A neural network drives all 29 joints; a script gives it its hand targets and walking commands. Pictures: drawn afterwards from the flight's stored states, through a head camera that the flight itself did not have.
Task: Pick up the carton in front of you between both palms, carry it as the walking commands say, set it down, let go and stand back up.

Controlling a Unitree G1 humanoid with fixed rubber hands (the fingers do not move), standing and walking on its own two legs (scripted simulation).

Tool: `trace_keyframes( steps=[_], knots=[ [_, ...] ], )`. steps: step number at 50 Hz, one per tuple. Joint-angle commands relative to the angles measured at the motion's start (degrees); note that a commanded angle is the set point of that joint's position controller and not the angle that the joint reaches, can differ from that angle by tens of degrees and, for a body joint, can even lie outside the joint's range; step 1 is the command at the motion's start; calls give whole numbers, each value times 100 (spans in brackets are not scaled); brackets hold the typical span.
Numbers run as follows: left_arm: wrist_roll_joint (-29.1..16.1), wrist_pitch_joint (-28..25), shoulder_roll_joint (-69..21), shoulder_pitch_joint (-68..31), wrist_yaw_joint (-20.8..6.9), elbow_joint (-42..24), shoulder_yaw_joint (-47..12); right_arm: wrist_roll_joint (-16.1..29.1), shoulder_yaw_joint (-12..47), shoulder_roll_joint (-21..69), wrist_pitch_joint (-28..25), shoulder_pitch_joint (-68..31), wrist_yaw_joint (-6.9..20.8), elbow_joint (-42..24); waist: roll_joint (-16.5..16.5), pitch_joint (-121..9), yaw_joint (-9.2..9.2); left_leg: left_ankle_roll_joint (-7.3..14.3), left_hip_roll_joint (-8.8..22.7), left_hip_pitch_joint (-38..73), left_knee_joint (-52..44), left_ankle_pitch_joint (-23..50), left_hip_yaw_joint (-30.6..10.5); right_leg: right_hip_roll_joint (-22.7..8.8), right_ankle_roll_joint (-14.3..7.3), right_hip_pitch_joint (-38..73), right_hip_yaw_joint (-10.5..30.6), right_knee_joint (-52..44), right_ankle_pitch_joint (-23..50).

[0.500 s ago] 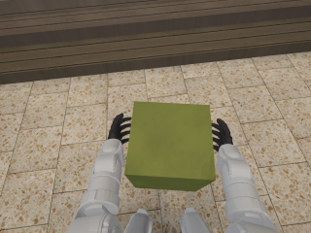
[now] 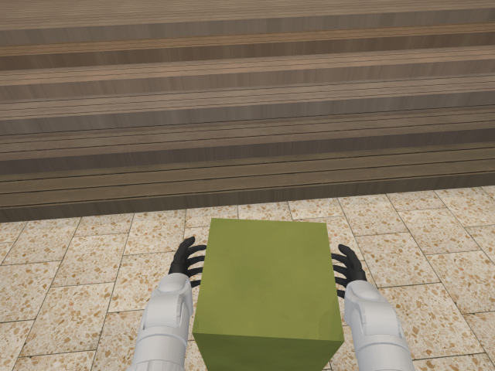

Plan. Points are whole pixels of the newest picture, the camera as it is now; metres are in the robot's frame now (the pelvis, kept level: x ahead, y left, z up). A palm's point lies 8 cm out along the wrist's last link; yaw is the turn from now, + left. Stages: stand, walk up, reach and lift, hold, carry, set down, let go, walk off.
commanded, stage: reach and lift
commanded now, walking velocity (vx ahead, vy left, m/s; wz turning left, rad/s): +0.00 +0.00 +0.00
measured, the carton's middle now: (264, 301) +0.30 +0.00 -0.07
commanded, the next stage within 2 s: hold in 1.04 s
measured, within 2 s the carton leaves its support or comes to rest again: neither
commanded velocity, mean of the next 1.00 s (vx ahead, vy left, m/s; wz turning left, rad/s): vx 0.00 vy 0.00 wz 0.00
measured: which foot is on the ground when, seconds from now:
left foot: down 0.00-1.00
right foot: down 0.00-1.00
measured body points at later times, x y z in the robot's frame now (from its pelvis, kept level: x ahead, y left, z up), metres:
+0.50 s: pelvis -0.01 +0.00 +0.01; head -0.03 +0.00 +0.46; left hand +0.30 +0.15 +0.03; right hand +0.30 -0.15 +0.02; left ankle +0.01 +0.13 -0.73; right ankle +0.01 -0.13 -0.73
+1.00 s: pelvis +0.01 +0.00 +0.01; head -0.04 +0.00 +0.46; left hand +0.30 +0.15 +0.04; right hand +0.30 -0.15 +0.03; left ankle +0.01 +0.13 -0.73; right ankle +0.01 -0.13 -0.73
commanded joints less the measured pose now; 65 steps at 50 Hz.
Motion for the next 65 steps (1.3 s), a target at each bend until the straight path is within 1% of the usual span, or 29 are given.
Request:
trace_keyframes(
  steps=[1, 7, 8, 15, 22, 24, 25, 28, 29, 30, 32, 33, 34, 38, 42, 43, 44, 45, 46, 51, 52, 54, 55, 56, 57, 58, 59, 60, 65],
  knots=[
    [-998, 350, -5887, -2481, -1541, 241, -3229, 1173, 3341, 5599, 14, -3190, 1596, -360, 28, -864, 25, 24, -226, 753, -728, 1117, 363, 232, -32, 868, -384, -699, 926],
    [-846, 464, -5767, -3039, -1681, 522, -2738, 949, 2839, 5545, 169, -3679, 1685, 23, -36, -340, 24, 93, -182, 505, -879, 48, 471, 202, -64, 856, -436, -830, -7],
    [-842, 426, -5747, -3201, -1702, 495, -2729, 917, 2779, 5594, 136, -3784, 1703, 33, -96, -380, -34, 108, -156, 545, -859, -8, 447, 216, -78, 778, -450, -800, -89],
    [-953, 389, -5919, -3477, -1696, 164, -2982, 1133, 3067, 5854, 86, -4142, 1733, -314, -19, -1125, 39, 73, -194, 870, -738, 606, 467, 241, -44, 1152, -444, -687, 480],
    [-903, 522, -5792, -2995, -1649, 122, -2959, 1112, 3099, 5653, 201, -3741, 1680, -405, 0, -982, 66, 26, -250, 1092, -870, 1043, 485, 257, 0, 1278, -433, -853, 900],
    [-911, 532, -5742, -2966, -1654, -45, -2988, 1105, 3107, 5653, 221, -3618, 1676, -476, 38, -971, 55, 10, -274, 1142, -907, 1135, 503, 257, 7, 1306, -438, -896, 1023],
    [-965, 539, -5705, -2995, -1656, -91, -3013, 1119, 3113, 5670, 238, -3590, 1666, -472, -112, -960, 48, 23, -249, 1153, -901, 1194, 475, 268, 13, 1345, -446, -905, 1030],
    [-980, 587, -5700, -2861, -1655, -216, -3085, 1159, 3187, 5647, 266, -3450, 1651, -668, 25, -1065, 16, 5, -283, 1277, -942, 1436, 482, 258, 20, 1415, -423, -940, 1310],
    [-1034, 593, -5709, -2749, -1653, -256, -3137, 1176, 3237, 5647, 294, -3353, 1649, -694, -101, -1057, -3, 14, -270, 1360, -953, 1524, 453, 283, 34, 1434, -435, -946, 1379],
    [-1057, 601, -5713, -2782, -1658, -311, -3160, 1169, 3235, 5615, 289, -3301, 1650, -706, 5, -1019, -4, -2, -288, 1313, -943, 1545, 459, 253, 10, 1456, -415, -954, 1395],
    [-1060, 639, -5673, -2633, -1639, -351, -3173, 1246, 3308, 5630, 325, -3282, 1644, -847, -18, -1047, 52, -2, -279, 1391, -1025, 1609, 450, 286, 40, 1524, -435, -970, 1470],
    [-1102, 637, -5678, -2681, -1642, -467, -3241, 1228, 3327, 5614, 339, -3191, 1645, -860, -31, -979, -7, -10, -281, 1299, -1003, 1641, 459, 279, 28, 1573, -423, -988, 1528],
    [-1084, 666, -5704, -2567, -1631, -426, -3222, 1244, 3318, 5592, 352, -3229, 1639, -913, -28, -1070, 42, -7, -274, 1424, -1039, 1736, 431, 297, 39, 1607, -423, -996, 1572],
    [-1147, 719, -5644, -2487, -1620, -626, -3282, 1247, 3387, 5559, 427, -3016, 1622, -1036, -104, -953, -31, -21, -277, 1464, -1046, 1827, 424, 288, 35, 1638, -408, -1048, 1693],
    [-1189, 768, -5588, -2450, -1610, -775, -3378, 1305, 3411, 5541, 483, -2945, 1628, -1119, -43, -958, -9, -27, -277, 1531, -1089, 2017, 416, 303, 45, 1700, -400, -1072, 1853],
    [-1156, 785, -5605, -2415, -1608, -782, -3329, 1315, 3427, 5521, 487, -2997, 1641, -1124, -3, -990, 82, -32, -297, 1559, -1095, 2006, 429, 292, 50, 1736, -396, -1078, 1854],
    [-1197, 805, -5638, -2373, -1605, -794, -3384, 1323, 3476, 5557, 512, -2930, 1629, -1205, -39, -1003, -2, -28, -276, 1612, -1088, 1969, 408, 307, 31, 1728, -399, -1086, 1775],
    [-1213, 827, -5627, -2431, -1603, -852, -3420, 1321, 3449, 5510, 520, -2904, 1631, -1182, 87, -905, 12, -42, -294, 1531, -1105, 1919, 435, 292, 22, 1746, -385, -1096, 1787],
    [-1213, 835, -5606, -2445, -1610, -861, -3357, 1304, 3435, 5529, 544, -2973, 1628, -1173, -70, -899, 69, -22, -280, 1491, -1104, 1855, 421, 301, 20, 1780, -394, -1108, 1691],
    [-1237, 913, -5632, -2487, -1598, -871, -3377, 1354, 3476, 5516, 613, -3077, 1625, -1286, -55, -883, 39, -22, -278, 1555, -1115, 1786, 428, 293, 24, 1753, -410, -1113, 1632],
    [-1274, 939, -5659, -2542, -1591, -952, -3456, 1336, 3456, 5465, 624, -3037, 1635, -1272, -23, -845, -31, -38, -275, 1517, -1126, 1817, 413, 291, 13, 1782, -400, -1127, 1648],
    [-1354, 1002, -5673, -2533, -1591, -1135, -3579, 1424, 3589, 5500, 687, -3009, 1648, -1424, 42, -854, -1, -53, -288, 1560, -1137, 1888, 418, 282, 8, 1821, -389, -1152, 1707],
    [-1402, 1051, -5714, -2621, -1573, -1217, -3661, 1465, 3667, 5535, 734, -3139, 1643, -1605, -7, -943, -62, -47, -254, 1707, -1145, 1862, 403, 306, 10, 1803, -409, -1133, 1672],
    [-1413, 1104, -5679, -2550, -1575, -1227, -3620, 1494, 3683, 5485, 792, -3118, 1645, -1586, 2, -906, 34, -42, -290, 1623, -1173, 1842, 401, 283, 20, 1905, -396, -1170, 1683],
    [-1431, 1148, -5637, -2620, -1567, -1277, -3663, 1490, 3685, 5462, 848, -3179, 1634, -1639, -109, -884, -7, -30, -253, 1695, -1191, 1782, 388, 308, 18, 1857, -428, -1188, 1546],
    [-1396, 1198, -5578, -2637, -1565, -1306, -3615, 1480, 3664, 5401, 890, -3167, 1631, -1607, -18, -733, 48, -36, -269, 1632, -1199, 1669, 403, 272, 4, 1817, -410, -1225, 1441],
    [-1360, 1249, -5521, -2553, -1569, -1150, -3510, 1438, 3577, 5367, 946, -3129, 1637, -1571, -96, -691, 6, -17, -245, 1639, -1259, 1531, 403, 291, 14, 1804, -420, -1236, 1352],
    [-1294, 1270, -5494, -2676, -1562, -1124, -3438, 1396, 3494, 5308, 962, -3210, 1634, -1464, 71, -566, 18, -32, -264, 1555, -1250, 1402, 432, 265, -19, 1761, -409, -1248, 1235],
    [-1255, 1289, -5521, -2895, -1616, -950, -3295, 1304, 3300, 5346, 990, -3403, 1683, -1228, -9, -453, 1, -2, -232, 1515, -1282, 1035, 455, 258, -14, 1668, -441, -1269, 864]
  ],
)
